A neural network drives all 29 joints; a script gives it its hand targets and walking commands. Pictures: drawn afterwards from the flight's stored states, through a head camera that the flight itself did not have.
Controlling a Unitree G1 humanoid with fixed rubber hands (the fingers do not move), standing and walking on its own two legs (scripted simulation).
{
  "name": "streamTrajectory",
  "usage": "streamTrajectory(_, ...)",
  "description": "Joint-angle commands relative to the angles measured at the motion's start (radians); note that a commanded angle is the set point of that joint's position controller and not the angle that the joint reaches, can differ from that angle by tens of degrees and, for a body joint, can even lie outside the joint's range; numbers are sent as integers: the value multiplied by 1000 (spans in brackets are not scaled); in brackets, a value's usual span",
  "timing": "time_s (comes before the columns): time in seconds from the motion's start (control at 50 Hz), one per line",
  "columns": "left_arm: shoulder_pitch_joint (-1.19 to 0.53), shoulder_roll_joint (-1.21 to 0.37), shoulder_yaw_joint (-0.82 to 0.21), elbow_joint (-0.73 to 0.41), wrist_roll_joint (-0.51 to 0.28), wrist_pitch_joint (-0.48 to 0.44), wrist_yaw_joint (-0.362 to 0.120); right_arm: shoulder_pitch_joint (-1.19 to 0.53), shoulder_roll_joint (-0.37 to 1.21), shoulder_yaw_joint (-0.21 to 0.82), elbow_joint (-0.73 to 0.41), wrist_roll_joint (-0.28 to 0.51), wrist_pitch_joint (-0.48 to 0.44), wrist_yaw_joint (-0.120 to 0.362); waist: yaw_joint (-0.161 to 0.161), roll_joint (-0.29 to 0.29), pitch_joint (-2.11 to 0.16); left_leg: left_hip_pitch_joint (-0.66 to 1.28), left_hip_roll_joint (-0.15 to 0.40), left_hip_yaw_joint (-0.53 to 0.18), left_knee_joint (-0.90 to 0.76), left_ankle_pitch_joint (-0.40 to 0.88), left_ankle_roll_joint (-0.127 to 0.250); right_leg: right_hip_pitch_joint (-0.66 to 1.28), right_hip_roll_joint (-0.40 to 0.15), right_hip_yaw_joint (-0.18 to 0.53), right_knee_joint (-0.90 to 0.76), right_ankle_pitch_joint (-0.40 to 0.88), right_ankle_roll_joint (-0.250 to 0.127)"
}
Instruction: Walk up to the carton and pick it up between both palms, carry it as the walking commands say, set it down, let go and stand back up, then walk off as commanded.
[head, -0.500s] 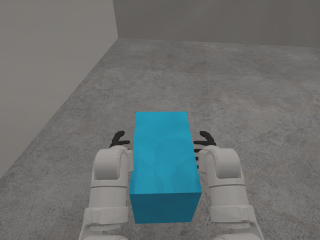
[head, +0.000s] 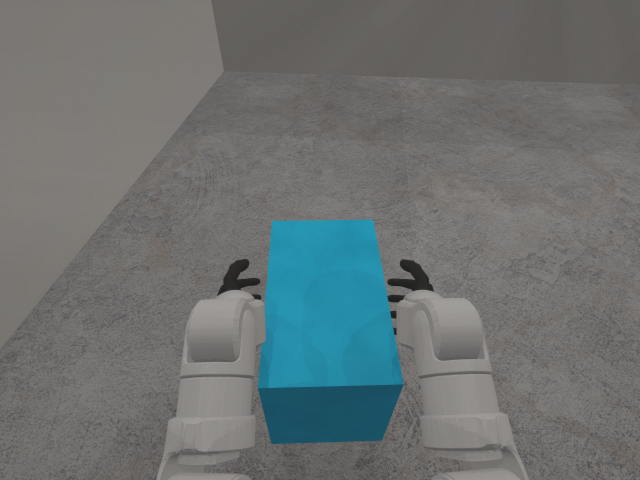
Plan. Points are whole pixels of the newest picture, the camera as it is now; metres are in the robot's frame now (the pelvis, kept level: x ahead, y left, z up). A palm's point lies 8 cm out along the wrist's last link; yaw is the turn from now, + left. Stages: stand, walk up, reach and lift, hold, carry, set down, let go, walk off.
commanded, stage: carry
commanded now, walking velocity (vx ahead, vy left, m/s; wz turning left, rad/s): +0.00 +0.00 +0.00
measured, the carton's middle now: (324, 326) +0.35 +0.01 +0.00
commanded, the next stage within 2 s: none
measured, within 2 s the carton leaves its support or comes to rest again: neither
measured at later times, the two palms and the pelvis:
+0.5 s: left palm (238, 308) +0.32 +0.11 +0.09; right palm (423, 309) +0.31 -0.12 +0.08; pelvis +0.01 +0.00 +0.00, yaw +0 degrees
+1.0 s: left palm (234, 320) +0.31 +0.12 +0.08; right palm (428, 320) +0.31 -0.12 +0.07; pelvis +0.01 +0.00 +0.00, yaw -1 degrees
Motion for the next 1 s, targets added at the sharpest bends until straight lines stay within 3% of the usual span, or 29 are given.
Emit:
streamTrajectory(0.0, -528, -1081, -546, -36, -438, -23, -438, -563, 1077, 538, -71, 435, -38, 405, 0, -9, -323, 171, 91, -98, -50, 122, 25, 84, -118, 111, -101, 128, -12)
streamTrajectory(0.52, -500, -1056, -511, -1, -397, -77, -439, -535, 1056, 506, -43, 394, -92, 405, 0, -9, -316, 168, 90, -90, -44, 121, 26, 96, -116, 114, -90, 133, -20)
streamTrajectory(0.68, -437, -1033, -541, -38, -388, -104, -437, -478, 1038, 531, -81, 382, -118, 404, -1, -8, -316, 164, 94, -86, -43, 137, 29, 99, -118, 112, -83, 138, -21)
streamTrajectory(0.98, -336, -945, -551, -61, -336, -205, -425, -375, 966, 529, -80, 329, -217, 403, -2, -7, -299, 158, 94, -82, -59, 124, 29, 86, -116, 117, -102, 89, -19)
